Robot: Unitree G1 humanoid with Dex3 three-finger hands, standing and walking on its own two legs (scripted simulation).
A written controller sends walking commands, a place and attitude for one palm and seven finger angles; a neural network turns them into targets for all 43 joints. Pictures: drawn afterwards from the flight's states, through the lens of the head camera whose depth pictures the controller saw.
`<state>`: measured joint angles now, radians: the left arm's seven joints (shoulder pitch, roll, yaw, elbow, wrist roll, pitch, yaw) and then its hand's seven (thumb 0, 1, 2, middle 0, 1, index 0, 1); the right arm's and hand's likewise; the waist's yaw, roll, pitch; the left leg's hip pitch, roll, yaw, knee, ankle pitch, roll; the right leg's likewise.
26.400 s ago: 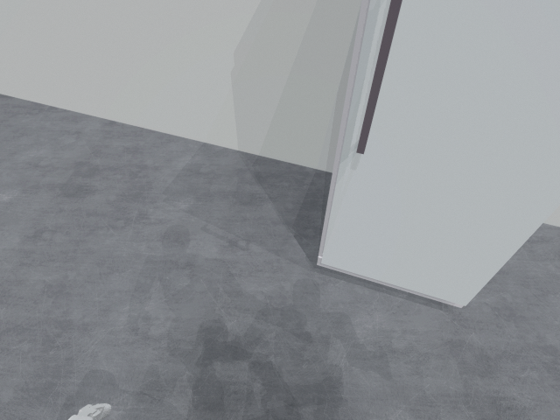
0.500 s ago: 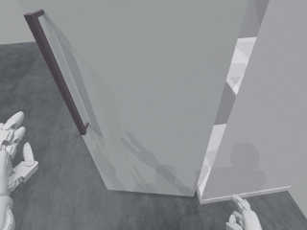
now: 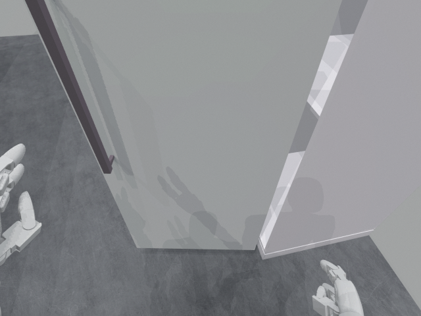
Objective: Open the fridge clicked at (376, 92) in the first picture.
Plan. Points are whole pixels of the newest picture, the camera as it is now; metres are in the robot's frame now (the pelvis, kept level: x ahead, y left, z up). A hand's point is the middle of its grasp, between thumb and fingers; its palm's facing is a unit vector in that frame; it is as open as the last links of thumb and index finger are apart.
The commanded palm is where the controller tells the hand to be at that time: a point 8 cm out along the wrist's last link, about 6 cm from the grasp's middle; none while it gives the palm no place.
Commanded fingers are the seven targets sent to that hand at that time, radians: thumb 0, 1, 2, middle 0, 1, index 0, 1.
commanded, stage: step back with the hand held close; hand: left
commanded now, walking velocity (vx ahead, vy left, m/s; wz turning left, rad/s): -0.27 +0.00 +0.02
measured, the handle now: (83, 101) +0.49 +0.32 +0.15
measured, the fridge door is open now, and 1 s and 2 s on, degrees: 77 77 77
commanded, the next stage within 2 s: stop stepping back and stand still in 0.58 s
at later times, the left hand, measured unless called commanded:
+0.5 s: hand out of the picture +0.06 +0.31 +0.17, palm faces +0.55 -0.74 -0.40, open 7.4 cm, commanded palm +0.00 +0.34 +0.17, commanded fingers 0.00 0.90 0.90 -0.20 -0.30 -0.20 -0.30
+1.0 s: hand out of the picture -0.10 +0.36 +0.18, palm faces +0.59 -0.75 -0.31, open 7.4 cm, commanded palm -0.14 +0.38 +0.17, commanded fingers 0.00 0.90 0.90 -0.20 -0.30 -0.20 -0.30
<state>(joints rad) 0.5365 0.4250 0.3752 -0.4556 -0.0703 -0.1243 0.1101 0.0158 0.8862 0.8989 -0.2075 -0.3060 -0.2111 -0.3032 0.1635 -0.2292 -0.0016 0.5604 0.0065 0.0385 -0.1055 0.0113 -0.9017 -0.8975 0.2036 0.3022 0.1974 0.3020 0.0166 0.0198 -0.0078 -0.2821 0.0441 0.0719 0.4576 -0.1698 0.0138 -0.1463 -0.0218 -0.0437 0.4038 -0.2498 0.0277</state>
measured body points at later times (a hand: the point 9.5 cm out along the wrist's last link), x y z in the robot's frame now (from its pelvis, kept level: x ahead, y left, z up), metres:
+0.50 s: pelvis -0.11 +0.02 -0.01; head -0.10 +0.04 +0.44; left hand +0.03 +0.35 +0.19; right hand +0.09 -0.18 -0.08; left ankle +0.04 +0.11 -0.73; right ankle -0.05 -0.12 -0.74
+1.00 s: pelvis -0.25 +0.07 -0.03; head -0.30 +0.11 +0.42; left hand -0.14 +0.40 +0.19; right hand -0.09 -0.15 -0.10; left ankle -0.20 +0.18 -0.69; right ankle -0.27 -0.04 -0.74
